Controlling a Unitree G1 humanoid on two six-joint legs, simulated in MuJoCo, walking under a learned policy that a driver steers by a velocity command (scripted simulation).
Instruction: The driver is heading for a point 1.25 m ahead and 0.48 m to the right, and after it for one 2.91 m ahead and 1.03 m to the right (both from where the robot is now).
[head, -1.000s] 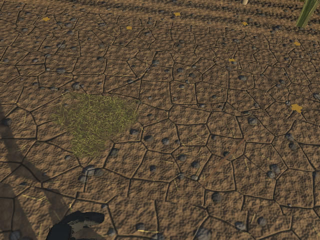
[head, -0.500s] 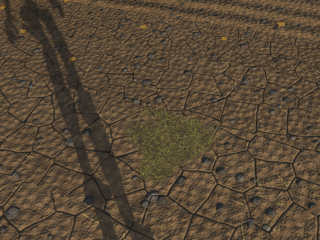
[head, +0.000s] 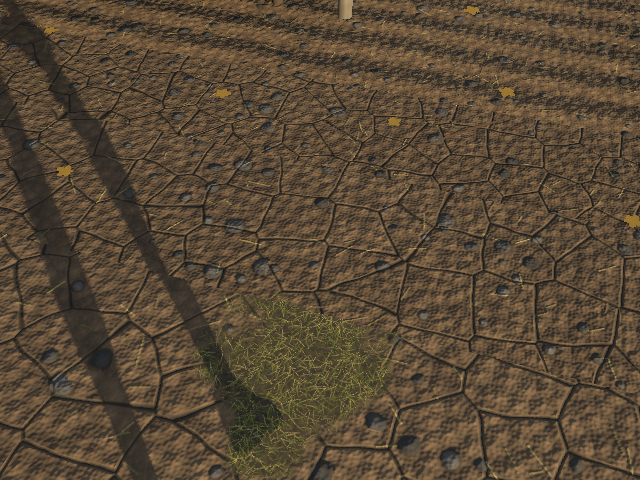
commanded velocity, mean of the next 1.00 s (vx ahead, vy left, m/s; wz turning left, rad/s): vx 0.50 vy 0.00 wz -0.08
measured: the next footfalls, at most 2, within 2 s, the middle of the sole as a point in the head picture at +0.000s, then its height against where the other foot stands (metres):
right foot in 0.36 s outside the picture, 0.16 m lower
left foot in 0.82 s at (316, 442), level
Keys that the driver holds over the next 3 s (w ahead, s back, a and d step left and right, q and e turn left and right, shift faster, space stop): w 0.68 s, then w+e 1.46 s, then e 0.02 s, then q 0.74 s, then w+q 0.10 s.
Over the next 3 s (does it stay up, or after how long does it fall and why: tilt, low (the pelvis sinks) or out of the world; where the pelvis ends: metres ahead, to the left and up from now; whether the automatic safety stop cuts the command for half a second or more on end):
stays up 1.30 -0.32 -0.31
